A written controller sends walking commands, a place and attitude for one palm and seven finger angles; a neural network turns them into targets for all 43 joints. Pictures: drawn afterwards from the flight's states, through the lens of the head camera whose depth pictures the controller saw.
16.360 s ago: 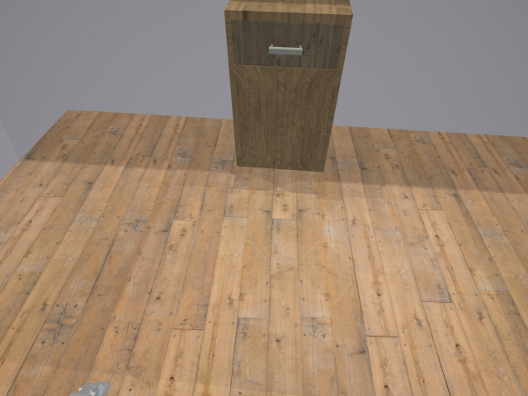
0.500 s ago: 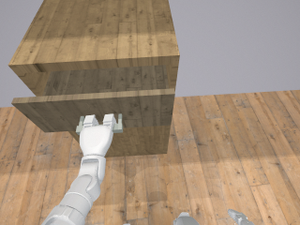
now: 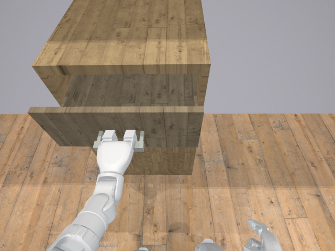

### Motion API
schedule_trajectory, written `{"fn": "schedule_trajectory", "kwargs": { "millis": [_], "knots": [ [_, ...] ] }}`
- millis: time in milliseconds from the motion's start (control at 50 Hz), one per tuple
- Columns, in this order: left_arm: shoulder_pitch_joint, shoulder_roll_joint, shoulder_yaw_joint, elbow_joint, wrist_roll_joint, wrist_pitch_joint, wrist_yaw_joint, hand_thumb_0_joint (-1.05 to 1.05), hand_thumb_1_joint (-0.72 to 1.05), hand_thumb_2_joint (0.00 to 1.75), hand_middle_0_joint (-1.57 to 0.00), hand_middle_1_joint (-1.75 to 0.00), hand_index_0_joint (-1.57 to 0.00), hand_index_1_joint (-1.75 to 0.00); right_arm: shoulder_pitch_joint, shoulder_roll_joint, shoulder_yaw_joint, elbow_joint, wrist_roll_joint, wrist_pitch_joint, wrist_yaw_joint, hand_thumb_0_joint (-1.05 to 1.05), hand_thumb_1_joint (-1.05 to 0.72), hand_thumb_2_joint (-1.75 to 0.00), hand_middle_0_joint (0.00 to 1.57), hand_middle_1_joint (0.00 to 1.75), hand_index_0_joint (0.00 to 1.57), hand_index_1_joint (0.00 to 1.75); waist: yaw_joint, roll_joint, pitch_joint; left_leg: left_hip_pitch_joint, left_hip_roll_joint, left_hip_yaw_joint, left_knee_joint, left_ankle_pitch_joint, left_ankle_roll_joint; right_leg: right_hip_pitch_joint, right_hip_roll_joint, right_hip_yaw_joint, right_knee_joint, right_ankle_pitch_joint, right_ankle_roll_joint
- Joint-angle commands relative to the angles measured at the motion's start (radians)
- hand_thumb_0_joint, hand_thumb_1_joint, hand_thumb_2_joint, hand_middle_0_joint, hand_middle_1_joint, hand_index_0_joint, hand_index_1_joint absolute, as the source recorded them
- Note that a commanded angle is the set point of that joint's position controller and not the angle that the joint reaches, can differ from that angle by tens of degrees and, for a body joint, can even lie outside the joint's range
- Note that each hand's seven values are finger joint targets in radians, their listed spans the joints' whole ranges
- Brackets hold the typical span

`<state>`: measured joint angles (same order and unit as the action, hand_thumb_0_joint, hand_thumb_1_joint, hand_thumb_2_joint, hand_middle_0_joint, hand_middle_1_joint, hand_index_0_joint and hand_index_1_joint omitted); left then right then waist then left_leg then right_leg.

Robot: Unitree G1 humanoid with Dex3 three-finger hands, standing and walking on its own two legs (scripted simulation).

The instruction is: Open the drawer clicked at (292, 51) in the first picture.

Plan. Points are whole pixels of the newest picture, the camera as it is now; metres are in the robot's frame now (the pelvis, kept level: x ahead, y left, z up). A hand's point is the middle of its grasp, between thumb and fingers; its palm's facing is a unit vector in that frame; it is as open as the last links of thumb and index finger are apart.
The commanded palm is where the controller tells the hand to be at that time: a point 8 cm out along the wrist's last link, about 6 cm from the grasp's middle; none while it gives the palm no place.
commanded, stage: pull the drawer open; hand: left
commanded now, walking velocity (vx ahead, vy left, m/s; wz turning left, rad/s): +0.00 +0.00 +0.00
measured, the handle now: (120, 140) +0.40 +0.16 -0.02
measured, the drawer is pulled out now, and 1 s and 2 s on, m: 0.14 0.24 0.30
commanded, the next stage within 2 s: open the thumb to release the handle in 1.52 s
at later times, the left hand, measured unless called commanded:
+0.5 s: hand (121, 162) +0.35 +0.15 -0.04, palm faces -0.02 -0.02 -1.00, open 5.8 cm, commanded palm +0.29 +0.15 +0.01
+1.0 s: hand (116, 201) +0.24 +0.15 -0.04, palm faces +0.00 -0.16 -0.99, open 6.0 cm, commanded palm +0.18 +0.15 +0.01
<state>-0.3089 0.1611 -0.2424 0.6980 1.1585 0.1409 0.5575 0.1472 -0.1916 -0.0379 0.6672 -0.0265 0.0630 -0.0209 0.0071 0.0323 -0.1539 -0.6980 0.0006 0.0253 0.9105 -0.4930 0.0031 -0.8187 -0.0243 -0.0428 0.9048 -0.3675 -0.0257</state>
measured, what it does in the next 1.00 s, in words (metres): stands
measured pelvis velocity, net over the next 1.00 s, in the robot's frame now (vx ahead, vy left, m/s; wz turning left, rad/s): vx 0.02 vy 0.00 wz -0.03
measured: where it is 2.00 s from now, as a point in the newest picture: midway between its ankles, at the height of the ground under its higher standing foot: outside the picture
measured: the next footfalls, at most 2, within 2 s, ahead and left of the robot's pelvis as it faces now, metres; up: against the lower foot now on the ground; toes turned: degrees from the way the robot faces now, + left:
none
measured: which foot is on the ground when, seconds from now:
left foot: down 0.00-1.00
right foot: down 0.00-1.00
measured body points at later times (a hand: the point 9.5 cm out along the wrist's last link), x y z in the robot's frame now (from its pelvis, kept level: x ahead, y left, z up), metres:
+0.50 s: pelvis -0.03 -0.01 -0.01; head +0.04 -0.04 +0.44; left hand +0.34 +0.15 +0.01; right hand +0.08 -0.26 -0.15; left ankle -0.03 +0.12 -0.69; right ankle +0.04 -0.11 -0.69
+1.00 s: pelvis +0.02 +0.00 +0.00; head +0.08 -0.02 +0.44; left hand +0.24 +0.15 +0.01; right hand +0.24 -0.22 -0.10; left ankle -0.03 +0.12 -0.69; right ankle +0.04 -0.11 -0.69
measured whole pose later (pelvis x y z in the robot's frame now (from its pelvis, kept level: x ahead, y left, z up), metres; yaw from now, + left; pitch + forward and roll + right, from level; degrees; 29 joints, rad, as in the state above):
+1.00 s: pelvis +0.02 +0.00 +0.00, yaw -2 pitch +16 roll +1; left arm 0.33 0.15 -0.28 0.12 1.19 0.11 0.60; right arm 0.07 -0.21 -0.03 0.56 -0.03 0.05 0.06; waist 0.05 0.03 -0.17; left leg -0.65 0.02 0.05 0.94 -0.56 0.00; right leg -0.80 0.00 -0.02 0.95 -0.43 -0.02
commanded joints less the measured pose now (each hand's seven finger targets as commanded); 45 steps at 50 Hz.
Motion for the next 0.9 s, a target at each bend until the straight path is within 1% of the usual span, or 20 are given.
{"fn": "schedule_trajectory", "kwargs": {
  "millis": [0,40,180,240,280,340,360,380,420,480,500,520,600,640,660,700,740,780,820,880],
  "knots": [
    [-0.289,0.116,0.064,-0.104,0.006,-0.023,0.043,0.0,0.9,0.9,-0.4,-1.35,-0.4,-1.35,0.018,-0.126,-0.047,-0.084,-0.003,-0.045,-0.01,0.0,-0.9,-0.9,0.2,0.3,0.2,0.3,-0.028,-0.091,-0.307,0.025,-0.046,0.008,-0.103,0.267,0.013,0.293,0.037,0.028,-0.105,0.26,-0.018],
    [-0.317,0.117,0.065,-0.113,0.001,-0.033,0.051,0.0,0.9,0.9,-0.4,-1.35,-0.4,-1.35,0.02,-0.128,-0.049,-0.079,-0.004,-0.053,-0.011,0.0,-0.9,-0.9,0.2,0.3,0.2,0.3,-0.027,-0.085,-0.329,0.019,-0.046,0.008,-0.102,0.259,0.014,0.296,0.035,0.032,-0.103,0.248,-0.018],
    [-0.381,0.098,0.056,-0.047,-0.021,-0.044,0.068,0.0,0.9,0.9,-0.4,-1.35,-0.4,-1.35,0.034,-0.135,-0.056,-0.053,-0.002,-0.076,-0.011,0.0,-0.9,-0.9,0.2,0.3,0.2,0.3,-0.039,-0.096,-0.32,-0.017,-0.048,0.014,-0.109,0.18,0.02,0.273,0.031,0.041,-0.125,0.145,-0.014],
    [-0.401,0.138,0.088,-0.022,-0.026,-0.052,0.071,0.0,0.9,0.9,-0.4,-1.35,-0.4,-1.35,0.038,-0.14,-0.057,-0.046,0.001,-0.083,-0.015,0.0,-0.9,-0.9,0.2,0.3,0.2,0.3,-0.036,-0.117,-0.31,-0.039,-0.051,0.018,-0.109,0.144,0.024,0.275,0.027,0.054,-0.14,0.095,-0.011],
    [-0.419,0.118,0.067,-0.019,-0.027,-0.06,0.07,0.0,0.9,0.9,-0.4,-1.35,-0.4,-1.35,0.041,-0.138,-0.057,-0.045,0.002,-0.088,-0.015,0.0,-0.9,-0.9,0.2,0.3,0.2,0.3,-0.04,-0.098,-0.313,-0.037,-0.053,0.018,-0.114,0.128,0.023,0.266,0.027,0.055,-0.143,0.071,-0.012],
    [-0.437,0.144,0.091,0.002,-0.025,-0.071,0.077,0.0,0.9,0.9,-0.4,-1.35,-0.4,-1.35,0.05,-0.141,-0.059,-0.04,0.001,-0.092,-0.016,0.0,-0.9,-0.9,0.2,0.3,0.2,0.3,-0.042,-0.107,-0.323,-0.039,-0.052,0.017,-0.111,0.123,0.024,0.26,0.026,0.057,-0.141,0.061,-0.011],
    [-0.451,0.117,0.069,-0.002,-0.028,-0.075,0.077,0.0,0.9,0.9,-0.4,-1.35,-0.4,-1.35,0.048,-0.139,-0.058,-0.042,-0.001,-0.096,-0.015,0.0,-0.9,-0.9,0.2,0.3,0.2,0.3,-0.047,-0.089,-0.321,-0.033,-0.052,0.019,-0.11,0.125,0.025,0.253,0.026,0.055,-0.142,0.069,-0.011],
    [-0.394,0.132,0.093,0.011,-0.029,-0.076,0.077,0.0,0.9,0.9,-0.4,-1.35,-0.4,-1.35,0.054,-0.139,-0.062,-0.041,0.001,-0.097,-0.012,0.0,-0.9,-0.9,0.2,0.3,0.2,0.3,-0.029,-0.091,-0.328,-0.031,-0.053,0.019,-0.115,0.138,0.023,0.268,0.028,0.052,-0.137,0.082,-0.015],
    [-0.292,0.11,0.091,-0.005,-0.042,-0.073,0.069,0.0,0.9,0.9,-0.4,-1.35,-0.4,-1.35,0.043,-0.141,-0.061,-0.063,0.002,-0.097,-0.005,0.0,-0.9,-0.9,0.2,0.3,0.2,0.3,-0.005,-0.102,-0.351,-0.032,-0.057,0.023,-0.119,0.156,0.021,0.303,0.03,0.051,-0.136,0.109,-0.017],
    [-0.164,0.06,0.053,-0.093,-0.054,-0.073,0.054,0.0,0.9,0.9,-0.4,-1.35,-0.4,-1.35,0.034,-0.139,-0.065,-0.088,0.008,-0.091,0.007,0.0,-0.9,-0.9,0.2,0.3,0.2,0.3,0.003,-0.094,-0.344,0.001,-0.05,0.025,-0.121,0.197,0.018,0.305,0.035,0.042,-0.126,0.165,-0.02],
    [-0.111,0.048,0.042,-0.11,-0.056,-0.07,0.052,0.0,0.9,0.9,-0.4,-1.35,-0.4,-1.35,0.03,-0.14,-0.062,-0.097,0.008,-0.09,0.01,0.0,-0.9,-0.9,0.2,0.3,0.2,0.3,0.007,-0.118,-0.327,-0.005,-0.05,0.025,-0.123,0.204,0.019,0.311,0.036,0.038,-0.126,0.176,-0.02],
    [-0.054,0.062,0.058,-0.144,-0.058,-0.068,0.049,0.0,0.9,0.9,-0.4,-1.35,-0.4,-1.35,0.017,-0.144,-0.061,-0.112,0.01,-0.088,0.013,0.0,-0.9,-0.9,0.2,0.3,0.2,0.3,0.02,-0.112,-0.329,-0.007,-0.05,0.023,-0.126,0.215,0.017,0.322,0.037,0.04,-0.124,0.183,-0.024],
    [0.143,0.034,0.017,-0.316,-0.05,-0.046,0.044,0.0,0.9,0.9,-0.4,-1.35,-0.4,-1.35,-0.015,-0.14,-0.057,-0.151,0.014,-0.073,0.025,0.0,-0.9,-0.9,0.2,0.3,0.2,0.3,0.027,-0.108,-0.301,0.026,-0.043,0.028,-0.125,0.251,0.014,0.329,0.038,0.034,-0.118,0.231,-0.025],
    [0.229,0.063,0.042,-0.398,-0.043,-0.031,0.047,0.0,0.9,0.9,-0.4,-1.35,-0.4,-1.35,-0.023,-0.142,-0.056,-0.164,0.013,-0.061,0.032,0.0,-0.9,-0.9,0.2,0.3,0.2,0.3,0.033,-0.108,-0.311,0.05,-0.037,0.022,-0.122,0.301,0.012,0.343,0.04,0.033,-0.105,0.284,-0.028],
    [0.298,0.047,0.027,-0.423,-0.036,-0.02,0.048,0.0,0.9,0.9,-0.4,-1.35,-0.4,-1.35,-0.037,-0.139,-0.054,-0.172,0.01,-0.057,0.036,0.0,-0.9,-0.9,0.2,0.3,0.2,0.3,0.037,-0.11,-0.303,0.055,-0.039,0.025,-0.116,0.317,0.011,0.345,0.043,0.03,-0.1,0.309,-0.028],
    [0.351,0.034,0.007,-0.485,-0.03,-0.006,0.049,0.0,0.9,0.9,-0.4,-1.35,-0.4,-1.35,-0.049,-0.134,-0.053,-0.181,0.009,-0.048,0.043,0.0,-0.9,-0.9,0.2,0.3,0.2,0.3,0.029,-0.119,-0.285,0.072,-0.033,0.018,-0.111,0.343,0.009,0.342,0.043,0.026,-0.095,0.339,-0.027],
    [0.397,0.041,0.003,-0.56,-0.016,0.001,0.056,0.0,0.9,0.9,-0.4,-1.35,-0.4,-1.35,-0.066,-0.133,-0.047,-0.193,0.005,-0.041,0.05,0.0,-0.9,-0.9,0.2,0.3,0.2,0.3,0.03,-0.082,-0.292,0.095,-0.028,0.008,-0.1,0.4,0.006,0.332,0.044,0.029,-0.077,0.381,-0.03],
    [0.515,0.02,-0.021,-0.624,-0.015,0.004,0.06,0.0,0.9,0.9,-0.4,-1.35,-0.4,-1.35,-0.076,-0.122,-0.045,-0.208,0.002,-0.039,0.064,0.0,-0.9,-0.9,0.2,0.3,0.2,0.3,0.036,-0.081,-0.312,0.13,-0.022,0.006,-0.079,0.488,0.004,0.345,0.043,0.028,-0.061,0.462,-0.028],
    [0.613,0.039,0.0,-0.642,-0.016,-0.005,0.064,0.0,0.9,0.9,-0.4,-1.35,-0.4,-1.35,-0.103,-0.118,-0.035,-0.216,0.004,-0.042,0.068,0.0,-0.9,-0.9,0.2,0.3,0.2,0.3,0.045,-0.098,-0.284,0.116,-0.026,0.004,-0.066,0.512,-0.001,0.351,0.044,0.037,-0.049,0.529,-0.027],
    [0.662,0.04,-0.01,-0.696,0.01,-0.022,0.073,0.0,0.9,0.9,-0.4,-1.35,-0.4,-1.35,-0.113,-0.109,-0.025,-0.227,-0.001,-0.044,0.081,0.0,-0.9,-0.9,0.2,0.3,0.2,0.3,0.049,-0.075,-0.268,0.121,-0.022,-0.007,-0.055,0.508,-0.003,0.32,0.051,0.035,-0.028,0.489,-0.027]
  ]
}}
